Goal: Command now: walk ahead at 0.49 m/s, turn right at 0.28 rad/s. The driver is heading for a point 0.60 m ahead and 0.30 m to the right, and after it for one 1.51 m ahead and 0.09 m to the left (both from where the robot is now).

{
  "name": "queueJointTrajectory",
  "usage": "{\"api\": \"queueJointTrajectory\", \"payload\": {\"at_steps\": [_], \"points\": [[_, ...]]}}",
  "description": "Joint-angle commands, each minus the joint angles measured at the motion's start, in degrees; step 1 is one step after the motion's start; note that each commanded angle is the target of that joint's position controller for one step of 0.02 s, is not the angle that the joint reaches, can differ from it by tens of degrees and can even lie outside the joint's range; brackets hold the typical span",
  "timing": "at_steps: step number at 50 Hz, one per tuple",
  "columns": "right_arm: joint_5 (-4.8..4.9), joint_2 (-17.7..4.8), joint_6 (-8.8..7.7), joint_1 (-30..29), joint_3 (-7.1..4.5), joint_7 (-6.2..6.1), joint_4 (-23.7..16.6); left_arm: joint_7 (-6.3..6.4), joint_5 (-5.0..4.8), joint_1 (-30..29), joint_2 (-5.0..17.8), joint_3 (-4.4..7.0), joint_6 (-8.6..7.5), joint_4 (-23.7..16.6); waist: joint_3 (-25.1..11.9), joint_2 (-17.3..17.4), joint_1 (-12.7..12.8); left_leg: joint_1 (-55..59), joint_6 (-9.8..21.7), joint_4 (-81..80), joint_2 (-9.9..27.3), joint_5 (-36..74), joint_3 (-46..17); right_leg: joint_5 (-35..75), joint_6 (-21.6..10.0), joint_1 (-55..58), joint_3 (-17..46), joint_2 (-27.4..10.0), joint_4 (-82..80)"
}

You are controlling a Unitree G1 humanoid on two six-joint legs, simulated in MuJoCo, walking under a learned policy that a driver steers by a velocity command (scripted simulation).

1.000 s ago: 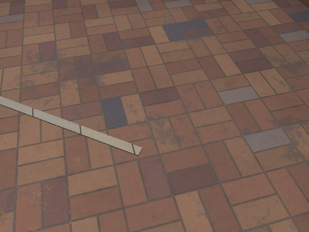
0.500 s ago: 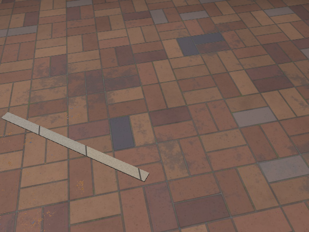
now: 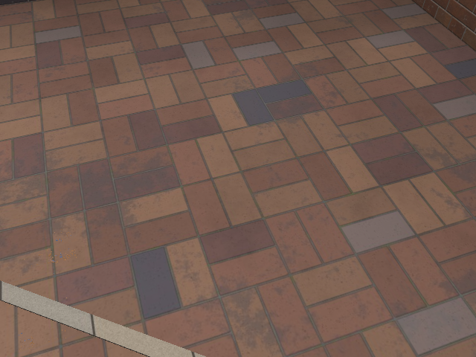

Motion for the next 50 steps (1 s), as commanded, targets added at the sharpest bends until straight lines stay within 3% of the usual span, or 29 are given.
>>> {"api": "queueJointTrajectory", "payload": {"at_steps": [1, 5, 10, 12, 13, 14, 15, 16, 17, 18, 19, 20, 21, 24, 26, 30, 32, 34, 37, 38, 39, 40, 41, 42, 43, 44, 45, 47, 50], "points": [[-0.12, -7.93, -1.03, -2.72, -1.24, -1.33, -3.55, -0.49, 0.23, 1.54, 2.46, 0.76, -0.03, -1.83, 2.79, 4.63, 2.18, -2.98, 7.00, -10.43, 16.57, 7.09, -7.79, 10.24, 0.42, -1.90, 2.88, -0.40, -7.48], [0.42, -8.61, -0.73, 0.36, -1.12, -2.11, -3.12, -1.87, 0.37, -6.58, 0.92, -0.12, -0.42, -4.74, 4.34, 4.12, -0.64, 0.86, 5.17, -10.96, 16.41, 9.00, -2.02, 16.87, 0.31, -0.71, -1.63, 1.32, -18.59], [0.99, -9.82, 1.40, 4.43, -1.67, -2.33, -2.12, -3.99, 0.18, -13.04, 0.62, -0.84, -0.42, -9.44, 5.92, 3.84, -2.38, 13.85, 4.30, -4.53, 20.18, 18.71, 1.10, 8.00, -1.52, -5.19, -5.16, 2.86, -24.23], [1.18, -11.41, 2.29, 2.51, -2.12, -2.70, -3.28, -4.78, 0.06, -11.31, 2.21, -0.19, -0.38, -10.67, 3.47, 6.16, -0.09, 15.28, 3.00, 2.13, 20.63, 37.30, 3.11, 1.72, -3.39, 0.76, -8.72, 5.78, -24.77], [1.15, -12.31, 2.75, 1.67, -2.38, -2.97, -3.98, -4.97, 0.02, -7.72, 3.84, 0.64, -0.25, -10.48, 0.46, 7.79, 2.20, 15.18, 2.25, 8.33, 20.48, 48.10, 4.12, -0.99, -4.56, 6.77, -10.57, 8.13, -24.19], [1.15, -12.70, 3.26, 0.40, -2.41, -3.21, -4.74, -4.98, -0.14, 0.02, 6.41, 2.07, -0.17, -8.96, -3.87, 8.08, 6.56, 12.83, 0.97, 18.80, 19.16, 53.31, 5.49, -0.16, -6.27, 17.27, -11.54, 10.78, -26.19], [1.11, -12.37, 3.16, -0.04, -2.09, -3.38, -5.87, -4.16, -0.18, 9.90, 10.87, 4.25, 0.07, -6.84, -9.29, 5.73, 11.23, 2.45, -1.36, 33.64, 16.88, 44.81, 6.03, 2.09, -9.12, 34.27, -5.88, 9.43, -28.72], [-0.36, -5.81, 1.69, 3.83, -0.07, -2.46, -8.53, -3.04, -0.05, 15.23, 17.29, 5.88, 0.50, -6.15, -16.09, -7.53, 8.55, -22.02, -5.11, 55.92, 8.19, 5.54, 5.08, -2.55, -18.03, 56.05, 21.85, -5.51, -30.40], [0.79, -5.04, -1.18, 2.75, 0.75, -1.39, -9.89, -3.08, 0.43, 15.71, 16.13, 4.87, 0.10, -7.06, -23.36, -8.63, 7.67, -34.33, -5.18, 66.88, 0.52, -24.25, -7.86, -5.64, -23.96, 64.82, 46.26, -13.12, -41.00], [3.00, -9.08, -2.97, -3.87, -0.50, -0.63, -11.70, -2.91, 1.05, 14.86, 11.73, 3.71, -0.10, -7.00, -17.98, -5.18, 9.54, -40.66, -3.36, 68.08, 4.56, -20.40, -12.56, -4.32, -19.84, 62.62, 37.88, -10.53, -42.01], [3.34, -9.21, -3.71, -6.27, -0.39, -0.56, -12.39, -2.78, 0.68, 10.96, 9.02, 2.99, -0.36, -7.71, -11.45, -1.83, 7.93, -40.96, -2.31, 63.88, 7.36, -15.20, -11.68, -0.25, -17.28, 54.09, 28.35, -7.99, -41.99], [2.17, -9.03, -3.66, -6.68, -0.73, -1.03, -11.93, -2.87, 0.60, 6.17, 7.33, 2.41, -0.43, -9.06, -7.36, 2.88, 4.99, -37.30, -2.51, 58.28, 9.62, -11.87, -11.10, 4.47, -15.48, 44.26, 22.07, -5.50, -42.91], [1.31, -9.67, -2.86, -6.13, -1.42, -1.42, -11.77, -2.80, 0.92, 3.04, 5.56, 1.80, -0.47, -10.24, -4.97, 3.06, 2.72, -32.70, -3.06, 54.10, 11.18, -10.04, -10.98, 8.69, -14.55, 36.95, 17.90, -3.55, -44.43], [0.24, -7.80, -0.55, -5.22, -1.58, -1.69, -12.98, -2.02, 0.85, 2.56, 7.24, 2.04, -0.61, -11.20, -3.12, 1.39, 0.33, -27.78, -5.84, 46.52, 11.49, -7.12, -9.75, 14.43, -15.06, 27.48, 13.49, -1.27, -47.13], [-0.13, -7.05, -0.09, -9.57, -1.35, -2.02, -14.86, -1.14, 0.63, 4.49, 9.13, 2.57, -0.63, -11.13, -1.45, 0.71, 1.24, -28.48, -7.53, 38.10, 10.39, -0.96, -8.75, 14.97, -14.30, 24.93, 10.96, 0.26, -47.81], [0.51, -5.41, -0.50, -18.25, -0.53, -1.47, -17.59, -0.43, 0.22, 8.00, 9.45, 2.74, 0.04, -10.80, -0.32, -2.17, 4.92, -23.67, -7.73, 19.56, 6.26, 13.45, -7.89, 7.13, -10.56, 23.14, 8.89, 3.45, -46.41], [0.96, -6.42, -0.76, -20.86, -0.70, -1.13, -18.98, -0.37, 0.09, 9.63, 9.56, 2.80, 0.37, -10.22, 0.23, -3.10, 5.84, -22.22, -7.40, 15.77, 4.90, 15.05, -8.35, 7.34, -9.65, 24.47, 10.98, 2.68, -44.34], [0.68, -8.16, -1.16, -20.75, -1.26, -0.76, -19.80, 0.07, -0.03, 10.78, 9.06, 2.78, 1.19, -9.96, -0.78, -3.85, 5.42, -20.97, -6.47, 12.37, 3.68, 13.36, -9.38, 11.15, -8.06, 28.54, 13.69, 2.10, -38.95], [0.19, -10.25, -2.01, -14.18, -2.23, -0.52, -18.56, 0.92, 0.26, 7.57, 8.23, 2.63, 2.31, -12.16, -4.14, -5.28, 1.29, -12.89, -3.72, 8.10, 3.52, 12.80, -9.12, 15.83, -4.76, 31.39, 16.76, 3.54, -28.60], [-0.91, -12.18, -2.27, -9.23, -2.73, -0.78, -18.04, 0.87, 0.62, 6.56, 6.09, 1.92, 2.23, -13.71, -9.02, -3.31, -0.95, -2.53, -1.32, 8.59, 8.25, 21.30, -11.55, 13.16, -2.34, 27.99, 14.74, 7.01, -19.46], [-1.99, -15.83, -1.90, -2.92, -3.28, -1.25, -18.00, 0.84, 1.90, 10.15, 2.77, 0.83, 2.11, -15.08, -17.48, 7.75, -1.19, 14.76, 3.27, 14.02, 21.43, 43.24, -22.39, -11.49, 0.92, 16.77, 8.79, 12.44, -2.13], [-0.94, -16.86, -0.63, -0.24, -3.62, -0.76, -16.48, 0.41, 0.47, 21.58, 3.29, 0.29, 1.69, -15.12, -26.86, 24.50, 2.89, 26.73, 14.53, 12.30, 33.41, 40.29, -43.53, -35.40, 3.06, 4.82, 6.53, 15.55, 13.18], [0.10, -12.45, 0.15, -3.29, -2.69, -0.59, -18.30, 0.40, -0.23, 21.50, 8.68, 1.29, 2.07, -12.76, -23.86, 15.72, 1.85, 21.84, 13.74, 9.18, 30.37, 25.37, -43.99, -30.49, 4.33, 1.27, 8.79, 11.53, 18.99], [-0.03, -8.87, 0.87, -5.86, -1.56, -0.76, -19.07, 0.60, -0.12, 14.37, 10.16, 1.65, 2.94, -13.37, -16.31, 10.43, 0.10, 14.92, 10.97, 8.22, 26.10, 19.10, -35.11, -26.53, 5.16, -0.51, 6.12, 10.23, 20.07], [-0.51, -6.73, 1.44, -8.86, -0.36, -0.49, -18.88, 0.91, 0.49, 10.76, 9.19, 1.47, 3.90, -13.55, -11.44, 5.98, 0.75, 6.40, 9.59, 6.84, 22.38, 17.37, -29.25, -23.98, 5.51, 1.32, 4.80, 8.47, 16.73], [-0.65, -5.12, 1.65, -11.22, 0.49, -0.22, -18.48, 1.10, 1.34, 9.11, 7.80, 1.24, 4.57, -14.12, -8.25, 5.90, 2.31, -1.12, 8.95, 5.37, 20.02, 16.91, -26.02, -22.00, 5.44, 5.07, 4.82, 6.11, 10.63], [-0.81, -5.74, 1.94, -12.86, 0.45, 0.03, -17.95, 0.97, 1.60, 9.41, 5.82, 0.72, 4.99, -14.31, -5.83, 7.74, 4.11, -7.56, 7.75, 3.65, 17.09, 18.26, -22.24, -21.02, 5.28, 10.50, 2.77, 5.04, 3.20], [-0.61, -8.16, 2.36, -13.79, -0.40, 0.09, -17.49, 1.14, 1.99, 9.42, 3.03, -0.23, 4.58, -14.32, -5.95, 10.86, 4.57, -11.22, 7.93, 3.57, 13.66, 28.22, -17.43, -19.87, 5.75, 17.95, -1.28, 6.66, -9.37], [0.69, -11.96, 3.25, -11.51, -1.83, -0.36, -17.08, 1.42, 1.46, 8.00, 4.61, -0.03, 4.30, -14.29, -10.10, 10.94, 3.58, -6.94, 9.21, 4.42, 15.42, 26.82, -20.24, -11.61, 5.79, 22.21, -1.44, 8.18, -18.25]]}}
Keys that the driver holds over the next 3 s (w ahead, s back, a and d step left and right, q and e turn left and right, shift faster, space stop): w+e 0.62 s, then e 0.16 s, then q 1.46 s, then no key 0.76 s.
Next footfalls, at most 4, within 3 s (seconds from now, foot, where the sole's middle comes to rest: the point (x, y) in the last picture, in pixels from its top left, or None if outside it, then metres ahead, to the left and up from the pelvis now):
0.30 right None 0.34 -0.16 -0.78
0.76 left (256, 304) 0.67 -0.06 -0.78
1.12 right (329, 344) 0.55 -0.26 -0.78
1.46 left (237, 316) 0.64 0.00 -0.78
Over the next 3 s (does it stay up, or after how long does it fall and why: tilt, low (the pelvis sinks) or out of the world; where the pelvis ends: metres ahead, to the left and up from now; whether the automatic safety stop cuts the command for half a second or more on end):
stays up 0.56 -0.06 -0.01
